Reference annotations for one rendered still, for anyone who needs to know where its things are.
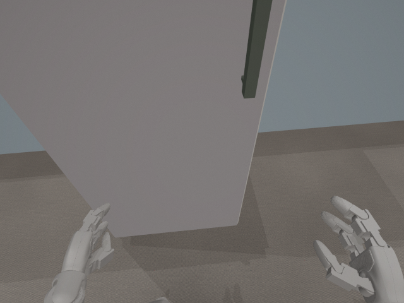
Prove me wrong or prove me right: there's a fridge door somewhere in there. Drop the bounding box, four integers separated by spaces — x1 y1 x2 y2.
0 0 285 238

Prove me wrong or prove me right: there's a left robot forearm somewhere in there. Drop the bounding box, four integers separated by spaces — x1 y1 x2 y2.
44 270 87 303

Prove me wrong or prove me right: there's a handle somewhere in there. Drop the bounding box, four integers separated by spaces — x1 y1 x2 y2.
241 0 272 98

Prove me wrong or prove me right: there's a robot left hand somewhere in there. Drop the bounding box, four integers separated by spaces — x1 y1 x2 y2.
61 203 114 276

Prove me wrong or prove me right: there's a robot right hand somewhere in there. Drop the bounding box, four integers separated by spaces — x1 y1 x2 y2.
313 196 404 303

